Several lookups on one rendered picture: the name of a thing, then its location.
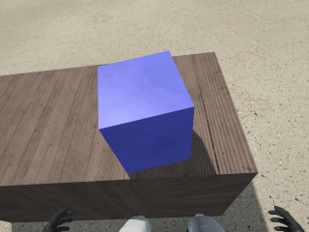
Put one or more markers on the pedestal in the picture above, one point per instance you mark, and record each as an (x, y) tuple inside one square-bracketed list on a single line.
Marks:
[(53, 156)]

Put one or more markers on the carton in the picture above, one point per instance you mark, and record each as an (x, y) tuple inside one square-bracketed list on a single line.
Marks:
[(145, 113)]

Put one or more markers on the right robot hand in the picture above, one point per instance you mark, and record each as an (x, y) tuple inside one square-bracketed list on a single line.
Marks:
[(285, 218)]

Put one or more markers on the left robot thigh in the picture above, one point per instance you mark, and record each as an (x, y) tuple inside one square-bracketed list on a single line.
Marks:
[(137, 224)]

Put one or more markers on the left robot hand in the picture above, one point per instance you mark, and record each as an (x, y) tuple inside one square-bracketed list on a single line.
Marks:
[(58, 219)]

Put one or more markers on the robot thigh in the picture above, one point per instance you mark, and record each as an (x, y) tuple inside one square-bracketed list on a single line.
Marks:
[(137, 224), (204, 224)]

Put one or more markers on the right robot thigh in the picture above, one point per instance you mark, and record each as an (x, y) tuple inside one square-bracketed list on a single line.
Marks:
[(204, 224)]

